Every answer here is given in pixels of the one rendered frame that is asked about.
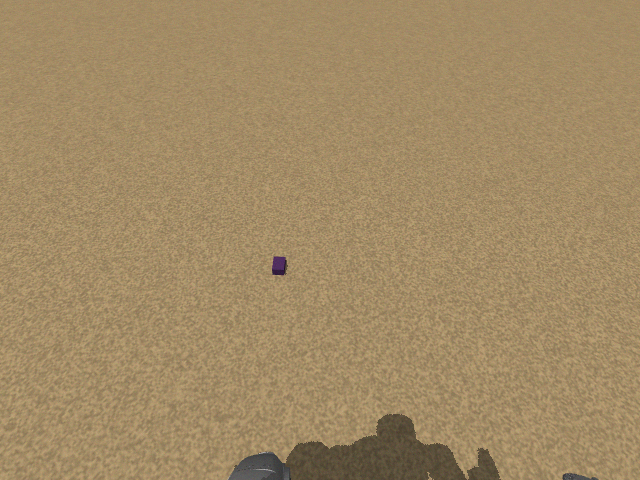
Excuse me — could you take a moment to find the small box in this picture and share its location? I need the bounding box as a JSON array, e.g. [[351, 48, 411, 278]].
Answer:
[[272, 256, 286, 275]]

